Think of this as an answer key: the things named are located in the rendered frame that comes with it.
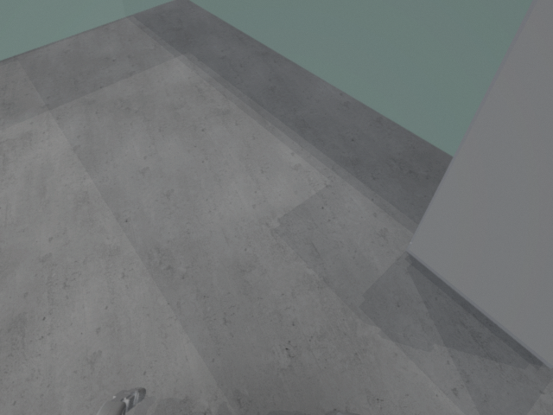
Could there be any robot left hand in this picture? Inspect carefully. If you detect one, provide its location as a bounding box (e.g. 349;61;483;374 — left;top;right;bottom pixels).
96;387;146;415

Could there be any fridge door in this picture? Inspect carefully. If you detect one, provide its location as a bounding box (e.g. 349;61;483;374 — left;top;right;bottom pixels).
409;0;553;366

